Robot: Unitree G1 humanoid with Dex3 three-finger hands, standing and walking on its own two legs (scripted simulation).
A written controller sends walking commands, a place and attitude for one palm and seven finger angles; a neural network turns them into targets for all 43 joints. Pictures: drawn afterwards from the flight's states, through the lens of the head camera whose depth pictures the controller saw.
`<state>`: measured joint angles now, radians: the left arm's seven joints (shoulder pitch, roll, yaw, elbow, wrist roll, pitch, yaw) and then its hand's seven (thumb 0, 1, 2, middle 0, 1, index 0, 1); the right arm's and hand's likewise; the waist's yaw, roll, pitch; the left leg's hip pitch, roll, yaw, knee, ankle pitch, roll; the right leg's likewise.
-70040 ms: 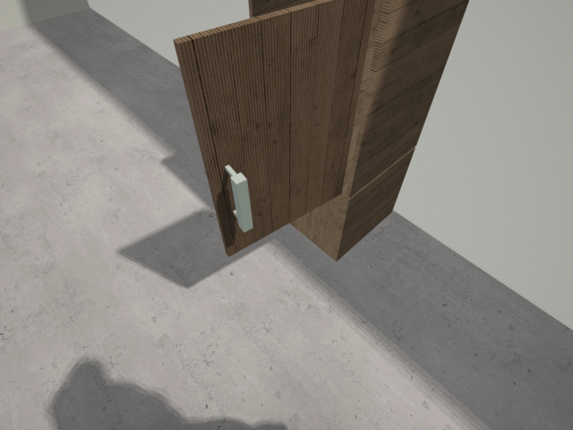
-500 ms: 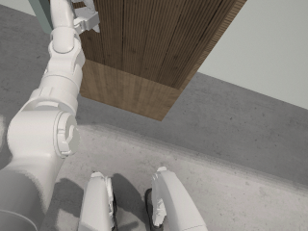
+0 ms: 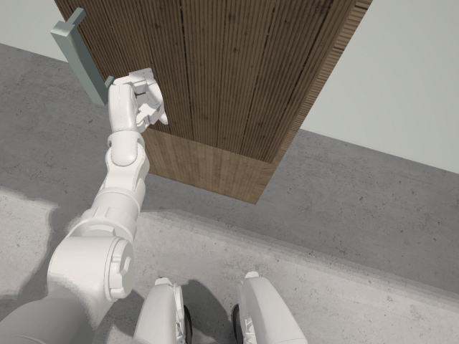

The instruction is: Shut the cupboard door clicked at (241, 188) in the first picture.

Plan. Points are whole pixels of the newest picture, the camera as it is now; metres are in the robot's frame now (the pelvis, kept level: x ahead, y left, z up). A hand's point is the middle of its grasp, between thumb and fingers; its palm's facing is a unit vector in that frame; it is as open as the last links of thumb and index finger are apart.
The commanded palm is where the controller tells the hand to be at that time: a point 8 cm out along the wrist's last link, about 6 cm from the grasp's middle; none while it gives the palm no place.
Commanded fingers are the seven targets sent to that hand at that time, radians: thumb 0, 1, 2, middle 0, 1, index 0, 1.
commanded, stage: pull the fist back off the door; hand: left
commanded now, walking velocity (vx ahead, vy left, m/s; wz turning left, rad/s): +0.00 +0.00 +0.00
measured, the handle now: (91, 60) +0.61 +0.18 +0.04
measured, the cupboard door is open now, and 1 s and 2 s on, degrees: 0 0 0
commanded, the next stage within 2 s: draw the hand back to the body in 0.18 s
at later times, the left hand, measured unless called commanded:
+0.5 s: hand (143, 127) +0.44 +0.09 +0.07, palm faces +0.02 -1.00 -0.06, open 3.1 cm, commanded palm +0.39 +0.14 +0.09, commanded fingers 0.00 0.90 0.90 -1.30 -1.50 -1.30 -1.50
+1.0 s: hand (24, 192) +0.32 +0.17 +0.18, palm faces +0.09 -0.97 -0.22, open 3.1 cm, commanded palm +0.28 +0.23 +0.21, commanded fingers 0.00 0.90 0.90 -0.86 -1.02 -0.86 -1.02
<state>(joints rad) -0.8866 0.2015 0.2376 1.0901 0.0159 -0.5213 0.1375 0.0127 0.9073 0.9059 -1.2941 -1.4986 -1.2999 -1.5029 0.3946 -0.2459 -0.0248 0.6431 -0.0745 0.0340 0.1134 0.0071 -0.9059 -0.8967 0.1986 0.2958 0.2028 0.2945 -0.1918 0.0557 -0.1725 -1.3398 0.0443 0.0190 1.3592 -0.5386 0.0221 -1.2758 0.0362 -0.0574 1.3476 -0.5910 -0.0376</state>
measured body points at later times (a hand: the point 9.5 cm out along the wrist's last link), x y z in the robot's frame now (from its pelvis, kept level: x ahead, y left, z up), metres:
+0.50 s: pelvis +0.01 -0.02 +0.03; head +0.13 -0.03 +0.46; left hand +0.44 +0.14 +0.08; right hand +0.10 -0.26 -0.11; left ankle +0.04 +0.11 -0.60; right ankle +0.01 -0.10 -0.60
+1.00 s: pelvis +0.03 +0.00 +0.12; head +0.05 -0.01 +0.57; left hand +0.31 +0.22 +0.19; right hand +0.22 -0.24 +0.04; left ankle +0.04 +0.11 -0.60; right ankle +0.01 -0.10 -0.60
